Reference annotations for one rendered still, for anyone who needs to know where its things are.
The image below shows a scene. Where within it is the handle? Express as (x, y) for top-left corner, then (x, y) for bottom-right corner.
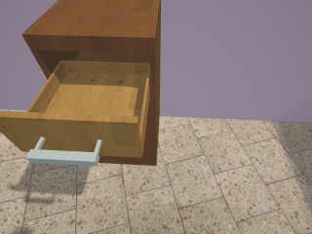
(25, 136), (102, 167)

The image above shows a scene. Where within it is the drawer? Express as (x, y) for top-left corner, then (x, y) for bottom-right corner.
(0, 60), (151, 158)

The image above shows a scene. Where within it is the cabinet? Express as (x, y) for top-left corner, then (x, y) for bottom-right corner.
(22, 0), (161, 166)

